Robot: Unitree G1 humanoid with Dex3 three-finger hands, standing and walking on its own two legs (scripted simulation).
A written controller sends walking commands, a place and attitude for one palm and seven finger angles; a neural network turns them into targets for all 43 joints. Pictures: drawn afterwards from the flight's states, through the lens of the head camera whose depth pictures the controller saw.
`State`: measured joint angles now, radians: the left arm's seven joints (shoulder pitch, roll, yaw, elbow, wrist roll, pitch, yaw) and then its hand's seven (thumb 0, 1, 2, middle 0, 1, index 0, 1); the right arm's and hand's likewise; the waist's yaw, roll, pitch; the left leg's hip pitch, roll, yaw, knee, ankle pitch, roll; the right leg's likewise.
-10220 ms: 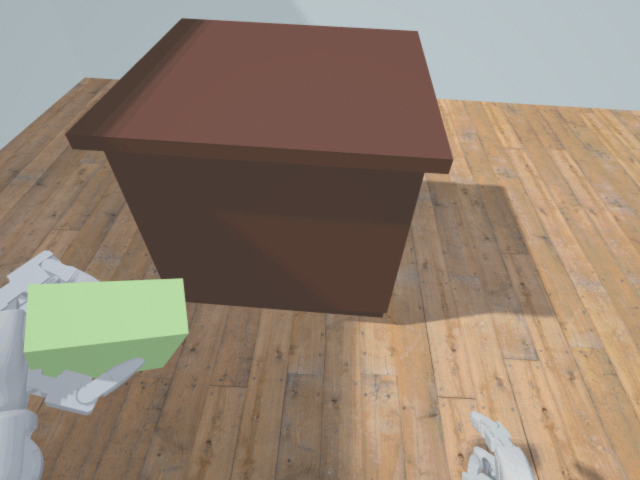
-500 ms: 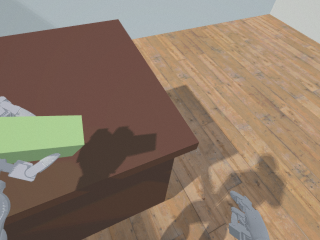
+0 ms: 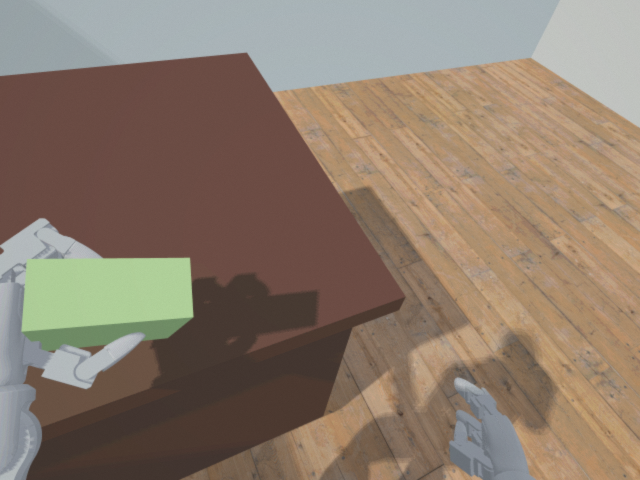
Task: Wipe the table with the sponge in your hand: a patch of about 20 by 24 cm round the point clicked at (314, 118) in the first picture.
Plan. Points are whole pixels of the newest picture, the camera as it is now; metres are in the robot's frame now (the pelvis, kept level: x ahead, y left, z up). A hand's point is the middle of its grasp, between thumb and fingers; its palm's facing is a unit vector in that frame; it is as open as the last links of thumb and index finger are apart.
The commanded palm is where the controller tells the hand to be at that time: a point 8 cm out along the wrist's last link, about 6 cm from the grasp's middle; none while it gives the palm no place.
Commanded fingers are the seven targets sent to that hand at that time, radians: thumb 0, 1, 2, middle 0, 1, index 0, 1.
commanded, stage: look again from close up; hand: left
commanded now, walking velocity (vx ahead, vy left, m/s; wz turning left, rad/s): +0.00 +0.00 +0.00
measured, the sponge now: (134, 305) +0.24 +0.21 +0.14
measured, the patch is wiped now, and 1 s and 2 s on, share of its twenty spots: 0.00 0.00 0.00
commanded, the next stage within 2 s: come to a stop and stand still in 0.06 s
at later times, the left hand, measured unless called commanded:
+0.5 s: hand (96, 328) +0.21 +0.23 +0.14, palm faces +0.29 -0.87 -0.40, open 9.6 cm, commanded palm +0.15 +0.28 +0.18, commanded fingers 0.00 0.10 1.30 -1.20 -1.60 -1.20 -1.60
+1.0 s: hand (88, 314) +0.22 +0.24 +0.15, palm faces +0.38 -0.86 -0.33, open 9.6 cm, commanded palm +0.16 +0.27 +0.18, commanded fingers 0.00 0.10 1.30 -1.20 -1.60 -1.20 -1.60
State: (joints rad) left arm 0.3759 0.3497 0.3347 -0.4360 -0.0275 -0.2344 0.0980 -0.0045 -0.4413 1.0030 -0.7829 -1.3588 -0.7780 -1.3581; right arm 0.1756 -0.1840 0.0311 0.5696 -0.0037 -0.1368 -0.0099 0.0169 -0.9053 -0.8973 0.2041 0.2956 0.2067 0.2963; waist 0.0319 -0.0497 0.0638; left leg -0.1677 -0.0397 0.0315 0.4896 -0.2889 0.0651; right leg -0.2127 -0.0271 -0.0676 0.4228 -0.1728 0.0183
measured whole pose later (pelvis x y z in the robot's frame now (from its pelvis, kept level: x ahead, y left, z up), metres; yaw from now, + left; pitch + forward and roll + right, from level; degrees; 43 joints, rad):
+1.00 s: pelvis +0.00 -0.01 +0.00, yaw +0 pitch -2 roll -1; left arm 0.40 0.36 0.34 -0.44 -0.03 -0.23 0.10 0.00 -0.44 1.01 -0.78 -1.36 -0.78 -1.36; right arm 0.19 -0.19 0.03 0.57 0.00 -0.15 -0.01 0.02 -0.91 -0.90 0.20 0.30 0.21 0.30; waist 0.03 -0.05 0.07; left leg -0.17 -0.03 0.02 0.49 -0.28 0.05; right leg -0.21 -0.02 -0.08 0.41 -0.16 0.01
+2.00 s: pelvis -0.02 -0.04 -0.01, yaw +3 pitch -1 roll +0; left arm 0.33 0.50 0.32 -0.44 0.12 -0.03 0.12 0.00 -0.45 1.01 -0.79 -1.36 -0.78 -1.36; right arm 0.16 -0.24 0.03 0.61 -0.02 -0.04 -0.03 0.02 -0.91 -0.90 0.20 0.30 0.21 0.30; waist 0.08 0.02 0.00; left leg -0.30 -0.03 -0.03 0.62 -0.31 0.01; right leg -0.33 0.01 -0.06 0.62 -0.28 -0.04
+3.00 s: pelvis +0.00 -0.03 +0.00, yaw +2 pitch -2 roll +0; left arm 0.18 0.65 0.11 -0.51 0.58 0.45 -0.07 0.00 -0.45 1.01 -0.78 -1.36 -0.78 -1.36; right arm 0.03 -0.27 0.07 0.58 0.04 0.07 -0.08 0.02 -0.91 -0.90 0.20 0.30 0.21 0.30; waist 0.13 0.10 0.01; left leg -0.15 -0.05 -0.01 0.43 -0.25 0.04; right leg -0.19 0.00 -0.02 0.45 -0.23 -0.02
